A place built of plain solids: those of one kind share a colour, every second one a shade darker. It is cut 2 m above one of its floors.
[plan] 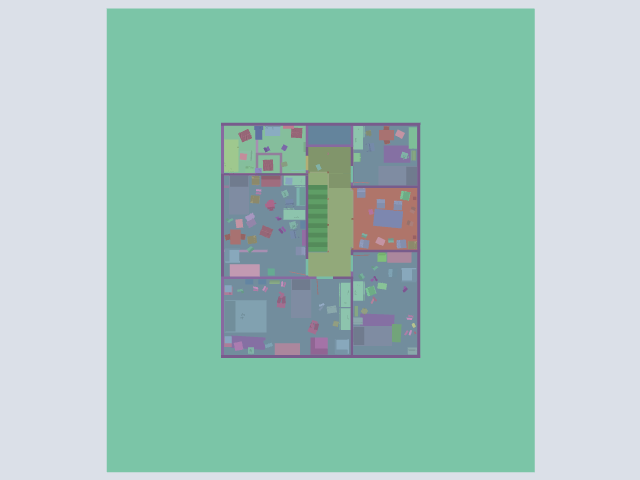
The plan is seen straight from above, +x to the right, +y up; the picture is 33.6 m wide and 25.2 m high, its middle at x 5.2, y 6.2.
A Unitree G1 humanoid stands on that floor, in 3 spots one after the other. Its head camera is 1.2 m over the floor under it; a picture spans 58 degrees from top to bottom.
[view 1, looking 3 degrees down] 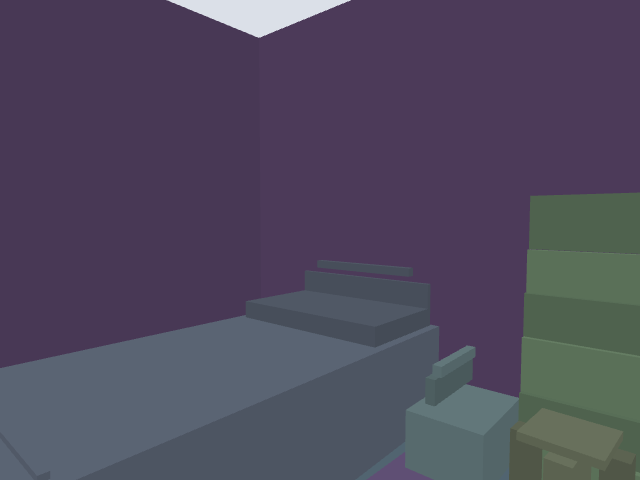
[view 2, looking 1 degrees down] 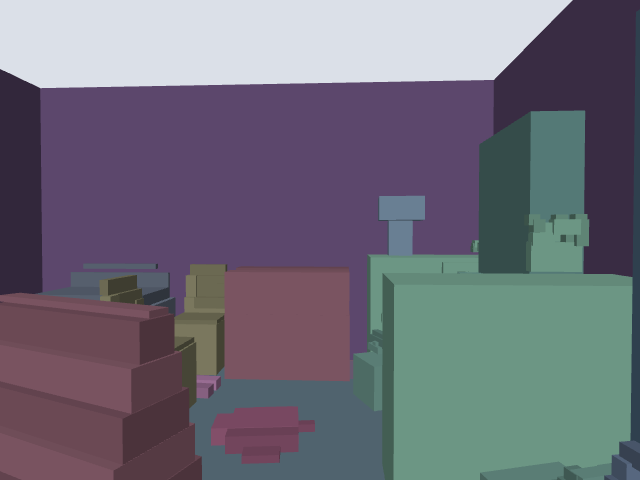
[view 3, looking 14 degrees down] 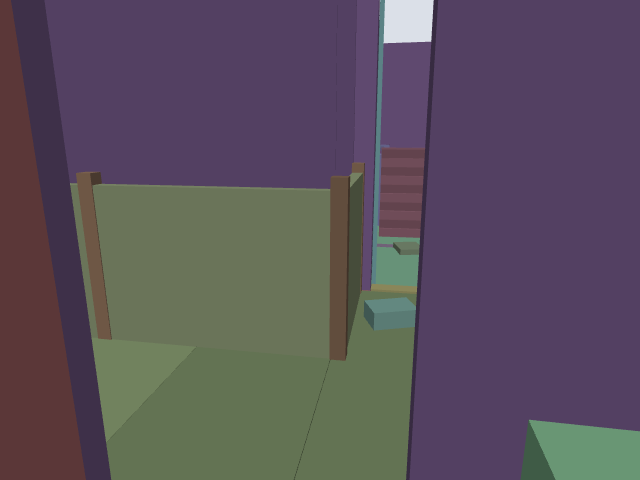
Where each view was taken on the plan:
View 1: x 9.22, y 2.77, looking -139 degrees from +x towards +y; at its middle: wall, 3.03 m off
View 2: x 3.08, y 5.53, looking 93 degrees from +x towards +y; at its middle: wall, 4.06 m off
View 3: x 7.78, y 10.03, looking -170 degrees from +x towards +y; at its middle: stair_guard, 2.21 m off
